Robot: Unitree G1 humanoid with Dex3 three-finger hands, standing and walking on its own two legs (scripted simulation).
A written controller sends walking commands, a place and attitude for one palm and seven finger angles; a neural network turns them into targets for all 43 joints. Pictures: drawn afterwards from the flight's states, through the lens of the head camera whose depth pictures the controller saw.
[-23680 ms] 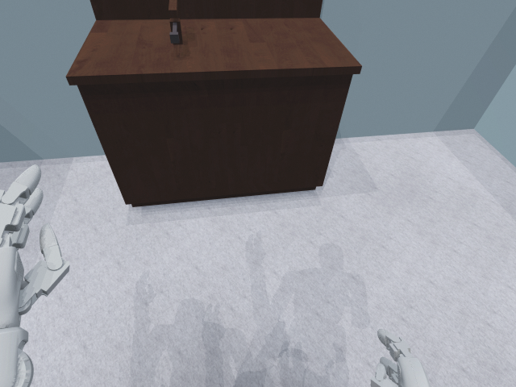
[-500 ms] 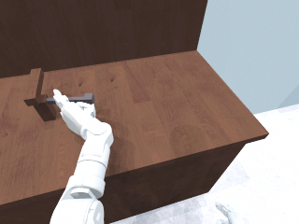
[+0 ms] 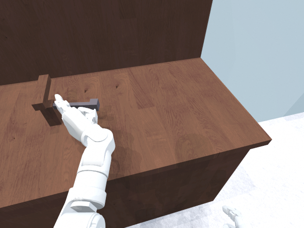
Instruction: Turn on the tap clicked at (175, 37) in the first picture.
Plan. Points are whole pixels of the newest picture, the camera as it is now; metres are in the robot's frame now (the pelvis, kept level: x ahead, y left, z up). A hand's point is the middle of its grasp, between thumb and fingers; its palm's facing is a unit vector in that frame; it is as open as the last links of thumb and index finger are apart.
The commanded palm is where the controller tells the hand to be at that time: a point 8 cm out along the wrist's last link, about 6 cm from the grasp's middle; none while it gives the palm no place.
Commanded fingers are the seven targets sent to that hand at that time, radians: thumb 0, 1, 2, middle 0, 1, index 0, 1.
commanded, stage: lift the hand up off the lever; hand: left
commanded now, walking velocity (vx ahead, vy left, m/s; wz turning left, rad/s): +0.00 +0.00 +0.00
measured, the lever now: (94, 104) +0.45 +0.22 +0.08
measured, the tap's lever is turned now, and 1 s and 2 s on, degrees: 78 78 78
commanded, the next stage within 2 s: draw the hand back beside the body in 1.26 s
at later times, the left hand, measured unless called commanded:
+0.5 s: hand (94, 108) +0.39 +0.19 +0.13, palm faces +0.80 -0.60 -0.07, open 7.8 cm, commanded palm +0.33 +0.20 +0.13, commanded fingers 0.00 0.90 0.90 -0.15 -0.15 -0.15 -0.15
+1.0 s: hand (87, 107) +0.37 +0.20 +0.15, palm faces +0.79 -0.61 -0.04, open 7.8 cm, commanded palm +0.32 +0.20 +0.15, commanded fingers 0.00 0.90 0.90 -0.15 -0.15 -0.15 -0.15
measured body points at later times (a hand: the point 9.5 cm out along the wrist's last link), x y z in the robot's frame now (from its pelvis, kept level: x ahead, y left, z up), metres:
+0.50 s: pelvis +0.01 -0.01 +0.01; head +0.00 -0.02 +0.46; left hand +0.34 +0.22 +0.13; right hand +0.17 -0.24 -0.11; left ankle +0.02 +0.13 -0.72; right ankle -0.02 -0.09 -0.72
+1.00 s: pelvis +0.00 +0.00 +0.01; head -0.02 -0.01 +0.46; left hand +0.32 +0.22 +0.15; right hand +0.22 -0.20 -0.07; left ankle +0.02 +0.13 -0.72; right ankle -0.02 -0.09 -0.72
